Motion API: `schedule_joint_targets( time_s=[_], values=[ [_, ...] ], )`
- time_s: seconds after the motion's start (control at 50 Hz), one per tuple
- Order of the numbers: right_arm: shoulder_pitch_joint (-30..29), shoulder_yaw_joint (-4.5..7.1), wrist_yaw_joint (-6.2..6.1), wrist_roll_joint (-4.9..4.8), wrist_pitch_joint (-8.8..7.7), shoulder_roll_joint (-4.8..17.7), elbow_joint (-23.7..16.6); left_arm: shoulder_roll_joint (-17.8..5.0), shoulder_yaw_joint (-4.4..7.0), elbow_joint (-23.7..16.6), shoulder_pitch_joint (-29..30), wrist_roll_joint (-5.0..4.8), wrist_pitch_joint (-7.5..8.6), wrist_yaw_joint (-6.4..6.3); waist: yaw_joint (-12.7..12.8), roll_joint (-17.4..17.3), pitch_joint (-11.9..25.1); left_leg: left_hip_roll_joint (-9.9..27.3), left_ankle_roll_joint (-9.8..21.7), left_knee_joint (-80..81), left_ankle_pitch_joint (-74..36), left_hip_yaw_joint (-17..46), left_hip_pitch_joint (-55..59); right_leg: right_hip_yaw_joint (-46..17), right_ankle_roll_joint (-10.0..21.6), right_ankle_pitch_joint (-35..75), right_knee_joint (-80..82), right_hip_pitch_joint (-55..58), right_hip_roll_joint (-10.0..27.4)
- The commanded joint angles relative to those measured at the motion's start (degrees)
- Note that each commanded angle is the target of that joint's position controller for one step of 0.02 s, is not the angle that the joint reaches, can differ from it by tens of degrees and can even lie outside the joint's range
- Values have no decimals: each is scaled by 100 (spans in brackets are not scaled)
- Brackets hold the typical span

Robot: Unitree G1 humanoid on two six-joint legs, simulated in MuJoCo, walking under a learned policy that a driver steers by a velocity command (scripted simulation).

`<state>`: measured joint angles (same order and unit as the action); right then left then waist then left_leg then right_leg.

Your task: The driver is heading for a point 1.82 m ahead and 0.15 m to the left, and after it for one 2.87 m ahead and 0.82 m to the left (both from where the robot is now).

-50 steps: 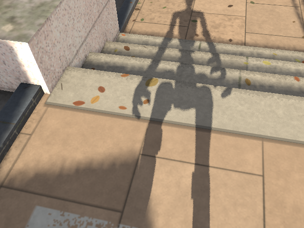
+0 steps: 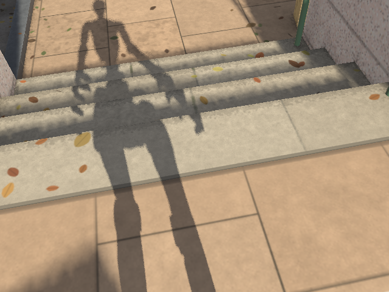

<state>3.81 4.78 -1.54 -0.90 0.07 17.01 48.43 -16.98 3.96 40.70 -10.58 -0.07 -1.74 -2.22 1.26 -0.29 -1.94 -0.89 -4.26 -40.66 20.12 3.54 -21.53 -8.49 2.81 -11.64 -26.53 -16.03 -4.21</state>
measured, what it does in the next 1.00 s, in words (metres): steps on the spot: left foot, then right foot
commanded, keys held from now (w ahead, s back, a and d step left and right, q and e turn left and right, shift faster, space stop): no key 0.72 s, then w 0.28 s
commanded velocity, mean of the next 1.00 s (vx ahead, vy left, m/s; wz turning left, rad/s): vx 0.06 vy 0.00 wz -0.08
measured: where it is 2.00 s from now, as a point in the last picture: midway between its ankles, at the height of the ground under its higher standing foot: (218, 271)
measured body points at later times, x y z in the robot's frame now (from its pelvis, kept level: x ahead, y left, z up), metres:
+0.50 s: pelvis -0.01 +0.00 -0.01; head +0.01 +0.00 +0.44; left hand +0.11 +0.27 -0.12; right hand +0.10 -0.26 -0.14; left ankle +0.00 +0.14 -0.74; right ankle -0.03 -0.13 -0.74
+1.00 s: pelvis +0.03 +0.02 -0.01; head +0.03 +0.04 +0.44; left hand +0.10 +0.29 -0.16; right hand +0.05 -0.26 -0.14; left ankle +0.01 +0.12 -0.74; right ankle -0.03 -0.12 -0.72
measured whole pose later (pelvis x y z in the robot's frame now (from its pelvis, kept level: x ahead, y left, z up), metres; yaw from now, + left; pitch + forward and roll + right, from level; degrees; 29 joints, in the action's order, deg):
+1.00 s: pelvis +0.03 +0.02 -0.01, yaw -2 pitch -1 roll -1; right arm 15.4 2.6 0.8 -0.5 -5.0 15.2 61.4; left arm -15.9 2.8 53.4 -16.5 -1.7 1.5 -1.3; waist -1.2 1.9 -0.3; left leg -0.7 3.0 -32.1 18.2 -2.5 -12.3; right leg -4.0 1.3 -26.9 -43.6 -14.1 -0.2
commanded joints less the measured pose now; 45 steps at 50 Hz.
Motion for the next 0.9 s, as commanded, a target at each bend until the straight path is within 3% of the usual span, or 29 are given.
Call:
schedule_joint_targets(
  time_s=[0.02, 0.06, 0.08, 0.1, 0.12, 0.14, 0.16, 0.2, 0.26, 0.28, 0.32, 0.34, 0.36, 0.38, 0.4, 0.42, 0.44, 0.52, 0.72, 0.76, 0.8, 0.84, 0.88, 0.9],
  values=[
    [-50, 61, 74, -9, -129, 466, -313, -870, 189, -287, 10, -19, -2, 10, 13, 902, 679, 24, 110, 769, -159, -102, 209, -1507, 953, 2208, 321, 896, 1484],
    [262, 48, 133, 54, -180, 470, -192, -778, 132, -262, 84, -72, -22, -1, -193, 717, 660, 104, 319, 2105, -1471, -125, 1025, -1395, 621, 1796, 135, 615, 1201],
    [376, 87, 128, 158, -186, 743, -188, -634, 83, -251, -60, -2, 4, -4, -114, 265, 754, 702, 531, 2173, -2158, 375, 1587, -1108, 326, 985, -236, 213, 897],
    [266, 128, 101, 231, -153, 1095, -250, -420, 24, -244, -379, 106, 56, 23, 220, -915, 763, 1574, 1046, 2084, -3591, 1282, 1917, -374, 4, -904, -1010, -404, 103],
    [145, 51, 109, 302, -161, 881, -230, -573, 72, -334, -167, 84, 90, 22, 94, -1334, 634, 2195, 1900, 2245, -3431, 1885, 1399, 18, -270, -2036, -1397, -641, -2],
    [6, 3, 114, 285, -199, 721, -289, -911, 170, -274, 4, 50, 90, 2, -59, -1027, 503, 2129, 2063, 2379, -3020, 1886, 1256, 3, -448, -2202, -2128, -647, 160],
    [-33, 3, 93, 236, -216, 730, -260, -973, 234, -241, 103, -5, 67, -13, -89, -909, 437, 1919, 1944, 2354, -2849, 1690, 1330, 7, -548, -2109, -2590, -831, 155],
    [-164, -41, 77, 103, -244, 672, -228, -767, 220, -123, -12, 12, -29, -37, -19, -789, 348, 1675, 1718, 2233, -2900, 1315, 1397, -68, -742, -1837, -2832, -914, 330],
    [-123, -78, 76, 95, -139, 586, -68, -264, 43, -35, 44, -5, 4, 15, -80, -890, 404, 1179, 1480, 2028, -3250, 664, 1370, 455, -827, -1488, -1588, -292, 451],
    [14, -79, 76, 109, -103, 609, -5, -228, 26, -12, 126, -28, 26, 23, -177, -934, 460, 1160, 1489, 1956, -3423, 646, 1433, 571, -814, -1254, -1127, -90, 437],
    [82, -96, 81, 57, -58, 660, 80, -305, 62, 144, -60, -62, 33, 36, -70, -910, 518, 1074, 1394, 1785, -3371, 587, 1432, 789, -700, -172, 210, 516, 349],
    [245, -114, 91, 32, -74, 632, 141, -415, 83, 187, -67, -31, 24, 42, -87, -820, 504, 1006, 1223, 1793, -3057, 597, 1325, 706, -588, 444, 719, 863, 378],
    [373, -152, 120, 80, -133, 575, 169, -668, 119, 146, -33, 21, 9, 20, -167, -506, 604, 930, 942, 1786, -2502, 574, 1037, 331, -442, 1255, 636, 1329, 697],
    [527, -156, 182, 180, -203, 578, 183, -997, 178, 132, -45, 41, -21, -7, -384, 129, 671, 605, 706, 1667, -1844, 261, 805, 95, -202, 2075, 197, 1509, 1017],
    [477, -190, 184, 164, -214, 412, 249, -816, 147, 236, 7, 57, -13, 62, -365, 555, 703, 324, 463, 1739, -1157, -95, 1115, 139, 1, 1180, 153, 1012, 955],
    [194, -181, 167, 161, -193, 530, 262, -575, 93, 211, 81, 76, 20, 123, -209, 349, 485, 277, 331, 1605, -1051, -162, 1187, 128, 5, 698, 287, 746, 855],
    [97, -179, 140, 144, -160, 493, 279, -491, 57, 288, 71, 116, 60, 135, -200, 313, 395, 277, 320, 1555, -1103, -180, 1195, 126, -52, 516, 377, 600, 837],
    [219, -179, 37, 134, -30, 463, 459, -492, 8, 490, -36, 97, 212, 121, -238, 404, 123, 293, 342, 1530, -1227, -148, 1175, 181, -169, 451, 415, 349, 750],
    [376, -174, -19, 120, -17, 472, 914, -419, -96, 856, -113, 66, 272, 76, -211, 137, 26, 281, 236, 1609, -1207, -148, 1129, 232, -134, 164, 460, 315, 668],
    [475, -181, -36, 74, -12, 423, 1011, -525, -56, 966, -261, 20, 232, 49, -143, 280, 86, 15, 275, 1295, -50, -456, 936, 169, 7, -1498, 638, 349, 621],
    [314, -183, -28, 33, -79, 389, 904, -777, 24, 1001, -463, -30, 221, 44, 4, 780, -256, -153, 353, 530, 771, -714, 191, -673, 422, -3339, 1218, 217, 1155],
    [212, -195, 36, -30, -237, 324, 777, -926, 87, 1051, -604, -78, 305, 41, 39, 1175, -595, 98, 536, -258, 592, -511, -202, -1767, 898, -3746, 1731, 21, 1919],
    [439, -184, 130, -95, -388, 306, 827, -787, 68, 972, -338, -107, 389, 51, -166, 1140, -679, 305, 783, -116, 785, -390, -203, -1708, 917, -3155, 1654, 57, 2011],
    [717, -187, 172, -104, -451, 264, 932, -750, 60, 893, -69, -159, 391, 65, -372, 1021, -629, 288, 894, 538, 586, -476, 363, -1327, 764, -2816, 1495, -161, 1825]
  ],
)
